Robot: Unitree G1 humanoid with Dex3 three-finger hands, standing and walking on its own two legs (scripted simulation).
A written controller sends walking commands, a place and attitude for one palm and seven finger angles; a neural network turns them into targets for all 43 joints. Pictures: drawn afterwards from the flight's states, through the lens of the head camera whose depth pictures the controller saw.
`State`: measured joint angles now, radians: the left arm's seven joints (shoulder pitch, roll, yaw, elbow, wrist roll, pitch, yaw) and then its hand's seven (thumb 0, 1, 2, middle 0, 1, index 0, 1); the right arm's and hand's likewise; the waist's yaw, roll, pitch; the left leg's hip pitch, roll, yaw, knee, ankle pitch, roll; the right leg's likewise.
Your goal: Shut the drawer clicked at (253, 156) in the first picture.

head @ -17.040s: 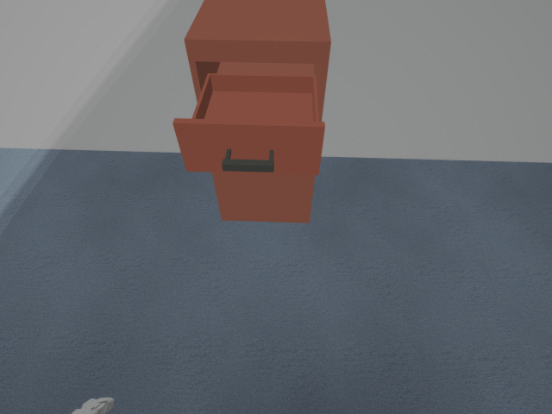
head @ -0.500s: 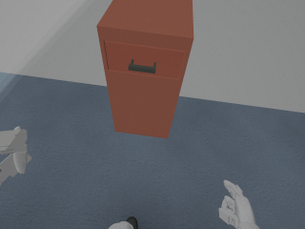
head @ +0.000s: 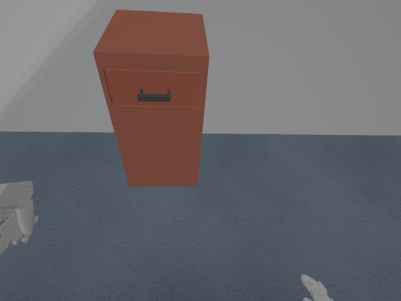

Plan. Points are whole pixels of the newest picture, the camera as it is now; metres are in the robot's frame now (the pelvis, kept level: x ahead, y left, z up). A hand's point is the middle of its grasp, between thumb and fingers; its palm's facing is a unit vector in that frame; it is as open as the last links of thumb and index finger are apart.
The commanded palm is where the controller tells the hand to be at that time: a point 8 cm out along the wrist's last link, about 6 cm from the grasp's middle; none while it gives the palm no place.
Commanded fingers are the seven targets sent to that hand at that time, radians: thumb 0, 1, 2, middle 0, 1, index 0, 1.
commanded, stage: stop stepping back and stand still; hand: left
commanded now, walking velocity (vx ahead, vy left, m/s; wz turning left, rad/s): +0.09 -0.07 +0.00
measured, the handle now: (154, 94) +0.86 +0.19 -0.09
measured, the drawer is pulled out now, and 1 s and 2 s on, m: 0.00 0.00 0.00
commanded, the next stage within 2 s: let the arm hang, fingers relaxed in 0.24 s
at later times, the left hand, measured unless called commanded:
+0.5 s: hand (78, 285) +0.17 +0.24 -0.07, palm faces +0.12 -0.93 -0.36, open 3.1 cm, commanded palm none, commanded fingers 0.00 0.90 0.90 -1.04 -1.21 -1.04 -1.21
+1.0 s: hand out of the picture -0.06 +0.20 -0.17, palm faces +0.04 -0.97 -0.23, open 6.2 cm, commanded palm none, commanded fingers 0.00 0.90 0.90 -0.20 -0.30 -0.20 -0.30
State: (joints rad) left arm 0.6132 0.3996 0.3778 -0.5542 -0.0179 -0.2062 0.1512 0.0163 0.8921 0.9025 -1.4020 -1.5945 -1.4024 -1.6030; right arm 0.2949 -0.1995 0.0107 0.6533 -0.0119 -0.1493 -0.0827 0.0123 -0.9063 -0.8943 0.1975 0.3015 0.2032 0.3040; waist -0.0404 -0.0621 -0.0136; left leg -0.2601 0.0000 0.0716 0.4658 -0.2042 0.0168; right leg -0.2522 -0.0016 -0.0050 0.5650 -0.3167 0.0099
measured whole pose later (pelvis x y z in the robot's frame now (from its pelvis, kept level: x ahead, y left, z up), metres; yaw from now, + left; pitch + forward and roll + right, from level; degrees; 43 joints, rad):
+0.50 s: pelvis -0.01 +0.01 -0.01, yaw +1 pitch +0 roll +0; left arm 0.27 0.27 0.10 0.40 0.03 0.01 0.02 0.00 0.91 0.90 -1.31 -1.51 -1.32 -1.52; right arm 0.14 -0.26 -0.01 0.80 -0.02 -0.04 0.00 0.01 -0.91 -0.89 0.20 0.30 0.20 0.30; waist 0.00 0.03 -0.03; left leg -0.33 -0.03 0.02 0.59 -0.27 0.04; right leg -0.28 -0.01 -0.04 0.61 -0.33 -0.02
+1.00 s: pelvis -0.01 +0.02 +0.01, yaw +1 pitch -1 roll +0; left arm 0.33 0.19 0.00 1.16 0.01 0.01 0.02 0.01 0.91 0.90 -0.41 -0.54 -0.41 -0.55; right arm 0.30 -0.15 0.00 1.13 -0.01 0.01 -0.03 0.00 -0.91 -0.89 0.20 0.30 0.20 0.30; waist 0.00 0.02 0.07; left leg -0.21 -0.03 0.02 0.41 -0.17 0.04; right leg -0.16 0.00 -0.03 0.41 -0.22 -0.01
